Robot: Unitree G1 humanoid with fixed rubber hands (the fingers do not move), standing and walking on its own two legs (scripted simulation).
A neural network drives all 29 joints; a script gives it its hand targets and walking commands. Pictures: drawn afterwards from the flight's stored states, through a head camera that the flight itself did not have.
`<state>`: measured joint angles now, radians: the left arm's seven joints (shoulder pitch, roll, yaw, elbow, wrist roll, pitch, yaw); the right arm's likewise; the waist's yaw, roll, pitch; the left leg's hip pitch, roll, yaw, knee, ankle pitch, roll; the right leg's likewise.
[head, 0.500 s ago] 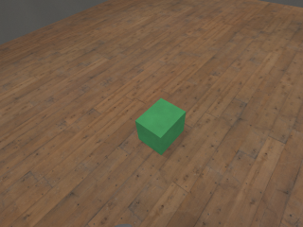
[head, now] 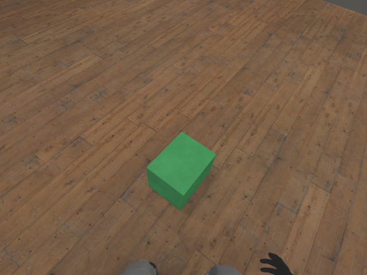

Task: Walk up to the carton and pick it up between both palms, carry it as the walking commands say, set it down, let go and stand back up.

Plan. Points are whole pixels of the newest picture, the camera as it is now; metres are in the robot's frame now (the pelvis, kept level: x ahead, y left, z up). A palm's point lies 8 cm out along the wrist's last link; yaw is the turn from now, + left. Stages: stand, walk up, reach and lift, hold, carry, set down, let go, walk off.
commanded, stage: walk up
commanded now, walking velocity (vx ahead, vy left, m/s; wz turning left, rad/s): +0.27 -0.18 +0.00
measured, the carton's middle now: (180, 170) +0.65 -0.01 -0.65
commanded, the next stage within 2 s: none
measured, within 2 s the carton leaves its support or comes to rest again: neither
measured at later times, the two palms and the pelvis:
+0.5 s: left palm (127, 232) +0.21 +0.15 -0.12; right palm out of the picture +0.12 -0.30 -0.15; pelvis +0.13 -0.07 +0.00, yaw +0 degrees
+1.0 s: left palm (127, 273) +0.13 +0.13 -0.14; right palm (300, 267) +0.15 -0.28 -0.14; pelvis +0.14 -0.08 +0.01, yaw +1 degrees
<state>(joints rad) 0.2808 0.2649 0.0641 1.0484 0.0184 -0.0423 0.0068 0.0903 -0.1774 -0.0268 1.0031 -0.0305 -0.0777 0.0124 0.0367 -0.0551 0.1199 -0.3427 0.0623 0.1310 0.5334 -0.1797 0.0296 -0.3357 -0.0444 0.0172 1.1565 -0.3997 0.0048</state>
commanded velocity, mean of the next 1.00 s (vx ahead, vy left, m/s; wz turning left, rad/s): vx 0.10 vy -0.05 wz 0.00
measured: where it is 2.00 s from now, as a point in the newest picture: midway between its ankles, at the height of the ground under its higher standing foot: outside the picture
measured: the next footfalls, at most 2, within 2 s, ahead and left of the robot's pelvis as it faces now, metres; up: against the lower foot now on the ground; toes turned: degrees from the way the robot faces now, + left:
right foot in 0.38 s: +0.22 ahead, -0.18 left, +0.00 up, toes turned -5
left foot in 0.70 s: +0.19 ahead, +0.03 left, +0.00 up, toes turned +5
